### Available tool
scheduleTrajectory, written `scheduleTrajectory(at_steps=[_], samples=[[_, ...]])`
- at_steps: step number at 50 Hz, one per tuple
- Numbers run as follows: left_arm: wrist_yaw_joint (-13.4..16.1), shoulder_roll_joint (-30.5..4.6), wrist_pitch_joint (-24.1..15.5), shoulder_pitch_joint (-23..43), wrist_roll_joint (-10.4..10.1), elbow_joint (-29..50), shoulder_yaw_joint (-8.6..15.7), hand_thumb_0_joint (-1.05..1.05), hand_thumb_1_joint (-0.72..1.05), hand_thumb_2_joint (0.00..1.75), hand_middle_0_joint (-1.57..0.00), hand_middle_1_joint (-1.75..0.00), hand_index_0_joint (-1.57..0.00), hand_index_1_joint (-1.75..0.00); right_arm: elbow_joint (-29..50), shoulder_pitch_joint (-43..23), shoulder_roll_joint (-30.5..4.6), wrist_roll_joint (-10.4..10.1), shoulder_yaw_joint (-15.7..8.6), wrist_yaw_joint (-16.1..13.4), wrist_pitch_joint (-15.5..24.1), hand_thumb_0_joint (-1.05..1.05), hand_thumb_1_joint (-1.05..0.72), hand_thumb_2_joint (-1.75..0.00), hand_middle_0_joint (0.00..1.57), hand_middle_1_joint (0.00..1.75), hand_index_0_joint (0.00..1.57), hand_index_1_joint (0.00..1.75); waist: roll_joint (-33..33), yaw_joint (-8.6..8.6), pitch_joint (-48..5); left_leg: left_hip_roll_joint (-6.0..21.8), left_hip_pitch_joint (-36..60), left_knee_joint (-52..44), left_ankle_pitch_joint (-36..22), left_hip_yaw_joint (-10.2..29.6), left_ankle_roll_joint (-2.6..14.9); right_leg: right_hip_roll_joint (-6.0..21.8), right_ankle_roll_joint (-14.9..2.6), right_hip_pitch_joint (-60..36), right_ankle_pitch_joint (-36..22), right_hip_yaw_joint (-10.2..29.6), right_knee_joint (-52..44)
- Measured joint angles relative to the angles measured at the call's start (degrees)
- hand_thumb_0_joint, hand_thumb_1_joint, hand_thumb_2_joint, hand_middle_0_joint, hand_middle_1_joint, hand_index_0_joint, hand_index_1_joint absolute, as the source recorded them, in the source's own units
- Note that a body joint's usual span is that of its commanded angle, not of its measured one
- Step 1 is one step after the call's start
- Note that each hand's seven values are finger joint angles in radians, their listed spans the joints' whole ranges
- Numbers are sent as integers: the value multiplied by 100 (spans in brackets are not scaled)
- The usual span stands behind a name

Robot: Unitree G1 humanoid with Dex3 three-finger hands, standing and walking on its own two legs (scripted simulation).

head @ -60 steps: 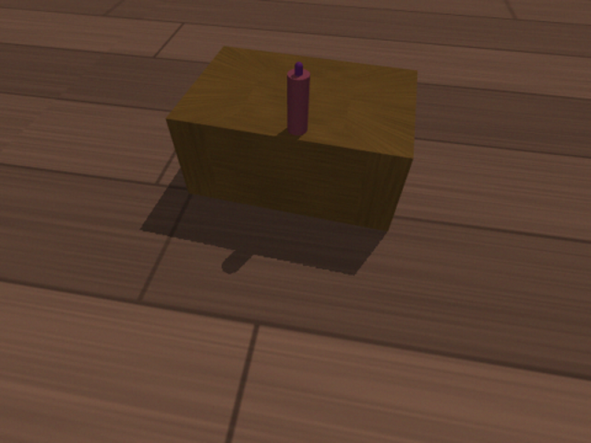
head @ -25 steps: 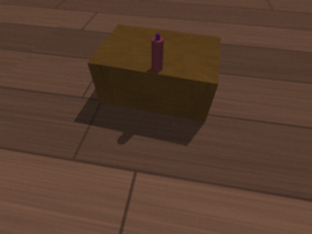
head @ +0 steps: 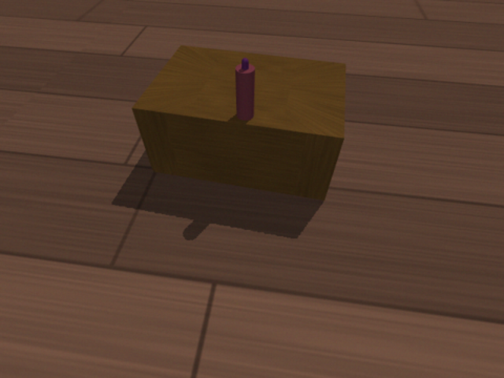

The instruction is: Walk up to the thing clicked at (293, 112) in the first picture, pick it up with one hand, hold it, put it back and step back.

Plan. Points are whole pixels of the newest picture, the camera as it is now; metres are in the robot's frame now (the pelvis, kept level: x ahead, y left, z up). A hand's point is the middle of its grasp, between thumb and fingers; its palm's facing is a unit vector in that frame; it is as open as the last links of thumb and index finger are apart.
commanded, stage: walk up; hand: left
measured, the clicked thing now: (245, 89) +1.19 +0.04 -0.23
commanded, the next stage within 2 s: none
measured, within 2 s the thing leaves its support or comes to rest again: neither
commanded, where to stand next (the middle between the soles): +0.78 -0.08 m, yaw -12 degrees
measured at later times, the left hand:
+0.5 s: hand (147, 342) +0.20 +0.20 -0.14, palm faces -0.11 -0.92 -0.38, open 7.4 cm
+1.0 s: hand (182, 204) +0.52 +0.19 -0.14, palm faces -0.26 -0.87 -0.42, open 7.4 cm
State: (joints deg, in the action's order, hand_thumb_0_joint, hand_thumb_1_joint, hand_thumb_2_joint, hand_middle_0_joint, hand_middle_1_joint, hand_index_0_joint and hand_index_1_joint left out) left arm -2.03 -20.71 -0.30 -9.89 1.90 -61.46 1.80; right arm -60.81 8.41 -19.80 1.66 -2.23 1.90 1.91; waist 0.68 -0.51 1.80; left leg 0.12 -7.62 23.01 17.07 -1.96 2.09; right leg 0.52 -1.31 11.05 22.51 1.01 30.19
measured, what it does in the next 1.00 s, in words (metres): walks ahead: right foot, then left foot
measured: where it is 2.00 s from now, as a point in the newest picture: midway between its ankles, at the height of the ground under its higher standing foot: (265, 251)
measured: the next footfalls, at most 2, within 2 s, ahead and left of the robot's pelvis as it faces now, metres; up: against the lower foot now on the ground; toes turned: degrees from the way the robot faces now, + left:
right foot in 0.22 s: +0.16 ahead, -0.19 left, +0.00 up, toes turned -8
left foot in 0.62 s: +0.37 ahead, +0.07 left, +0.00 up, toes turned -2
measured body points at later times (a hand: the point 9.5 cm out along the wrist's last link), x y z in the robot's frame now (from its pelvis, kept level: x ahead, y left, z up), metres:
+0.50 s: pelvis +0.15 -0.07 -0.01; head +0.15 -0.08 +0.44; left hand +0.21 +0.25 -0.11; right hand +0.19 -0.40 -0.13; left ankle +0.26 +0.07 -0.71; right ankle +0.12 -0.18 -0.74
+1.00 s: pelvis +0.37 -0.07 -0.02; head +0.38 -0.09 +0.43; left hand +0.53 +0.23 -0.11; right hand +0.32 -0.39 -0.14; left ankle +0.34 +0.07 -0.74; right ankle +0.45 -0.20 -0.75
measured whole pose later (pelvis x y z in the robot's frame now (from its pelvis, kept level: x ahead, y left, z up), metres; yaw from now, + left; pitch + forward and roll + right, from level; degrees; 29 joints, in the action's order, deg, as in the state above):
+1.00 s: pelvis +0.37 -0.07 -0.02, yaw -12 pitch -2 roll +1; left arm -3.5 -25.0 -4.8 -14.3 0.7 -48.8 3.1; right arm -47.5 21.6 -24.5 0.6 -3.4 3.8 2.5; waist -0.9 2.4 4.6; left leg 4.5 -8.1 35.6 24.5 -8.0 0.0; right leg 2.4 -2.2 23.0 10.7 -2.7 33.9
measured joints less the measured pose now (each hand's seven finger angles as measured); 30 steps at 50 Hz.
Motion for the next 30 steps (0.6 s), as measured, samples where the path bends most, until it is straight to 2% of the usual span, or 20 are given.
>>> scheduleTrajectory(at_steps=[2,4,7,10,11,12,14,17,19,24,30], samples=[[-61,-87,24,-113,36,74,67,1,90,90,-20,-30,-21,-30,190,122,-58,30,-116,28,111,1,-90,-89,20,30,20,30,-25,75,7,72,36,-34,-246,-81,45,1,-25,479,167,-44,926],[-128,-217,8,-187,36,171,123,1,90,90,-20,-30,-21,-30,300,274,-104,49,-177,35,154,1,-90,-89,20,30,20,30,39,119,50,99,161,-98,-200,-161,-10,115,-11,838,175,-30,1354],[-250,-332,-42,-289,29,334,189,1,91,90,-20,-30,-21,-30,359,481,-271,98,-257,90,98,1,-90,-89,20,30,20,30,2,138,107,222,396,-125,-43,-271,-141,301,43,1071,16,-94,1128],[-304,-403,-125,-391,33,471,252,1,91,90,-20,-30,-21,-30,392,609,-469,110,-325,129,-3,1,-90,-89,20,30,20,30,-101,140,155,397,512,256,353,-369,-259,382,72,947,-581,-214,463],[-293,-440,-184,-432,33,524,279,1,90,90,-20,-30,-21,-30,414,648,-526,109,-335,130,-39,1,-90,-89,20,30,20,30,-144,138,170,487,445,631,624,-362,-217,338,96,852,-908,-251,308],[-252,-437,-248,-443,43,575,319,1,90,90,-20,-30,-21,-30,424,674,-586,104,-342,116,-79,1,-90,-89,20,30,20,30,-265,140,212,619,264,1256,925,-254,-105,226,113,825,-1090,-338,430],[-163,-377,-324,-498,38,699,337,1,91,90,-20,-30,-21,-30,396,672,-624,69,-326,86,-198,1,-90,-90,20,30,20,30,-390,63,216,499,-315,2675,1205,107,-72,85,58,786,-821,-414,678],[-119,-238,-330,-611,-43,804,235,1,91,90,-20,-30,-21,-30,431,589,-635,5,-268,124,-208,1,-90,-90,20,30,20,30,-488,-40,227,358,-1084,3686,846,144,-74,-31,-73,419,-749,-410,341],[-103,-176,-342,-706,-79,842,178,0,90,90,-20,-30,-21,-30,534,567,-602,-22,-237,177,-144,1,-90,-90,20,30,20,30,-499,-82,214,394,-1461,3585,562,88,-75,-76,-80,162,-803,-387,28],[-111,-179,-378,-959,-82,951,123,1,90,90,-20,-30,-21,-30,802,546,-457,16,-215,338,-97,1,-90,-90,20,30,20,30,-375,-167,164,557,-1922,2451,151,121,-170,-134,-57,-273,-687,-271,-342],[-109,-296,-390,-1110,-65,1048,97,1,90,90,-21,-30,-21,-30,947,542,-398,35,-257,394,-35,1,-90,-90,20,30,20,30,-198,-182,102,597,-1698,1259,-376,3,-161,-57,141,-630,-91,-191,-150]])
